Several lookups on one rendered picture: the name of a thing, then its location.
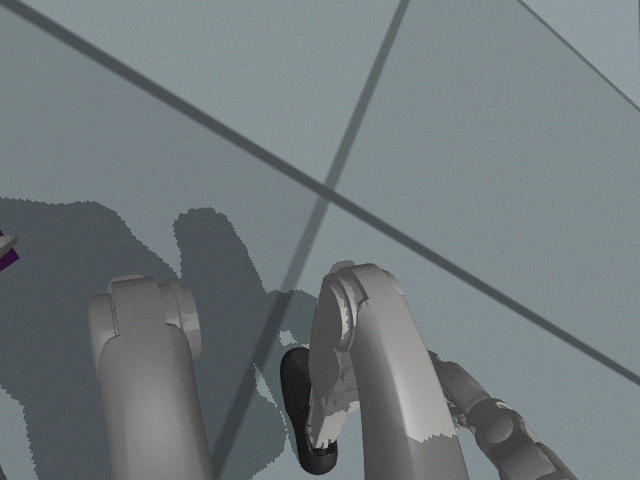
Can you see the right robot foot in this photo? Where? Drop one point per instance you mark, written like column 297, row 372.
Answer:
column 296, row 389

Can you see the carton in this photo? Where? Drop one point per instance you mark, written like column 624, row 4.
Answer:
column 10, row 257

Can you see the right robot arm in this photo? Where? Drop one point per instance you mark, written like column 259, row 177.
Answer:
column 511, row 445

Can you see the left robot hand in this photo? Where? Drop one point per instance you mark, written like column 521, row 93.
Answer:
column 7, row 242

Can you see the right robot hand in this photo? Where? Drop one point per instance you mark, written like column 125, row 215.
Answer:
column 459, row 388

